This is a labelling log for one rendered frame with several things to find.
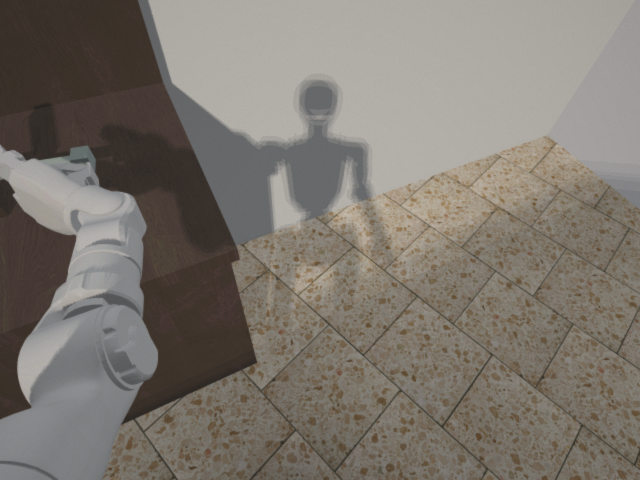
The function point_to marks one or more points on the left robot upper arm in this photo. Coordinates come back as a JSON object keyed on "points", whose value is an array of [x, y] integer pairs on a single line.
{"points": [[81, 376]]}

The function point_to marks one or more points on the robot left forearm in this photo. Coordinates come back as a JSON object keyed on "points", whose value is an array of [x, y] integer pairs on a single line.
{"points": [[106, 264]]}

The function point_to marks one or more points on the left robot hand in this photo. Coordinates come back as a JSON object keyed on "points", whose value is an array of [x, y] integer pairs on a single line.
{"points": [[42, 190]]}

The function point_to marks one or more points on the counter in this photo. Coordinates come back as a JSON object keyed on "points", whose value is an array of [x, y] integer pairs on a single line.
{"points": [[83, 73]]}

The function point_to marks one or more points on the tap lever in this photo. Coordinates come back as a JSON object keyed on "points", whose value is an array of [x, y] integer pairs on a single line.
{"points": [[78, 155]]}

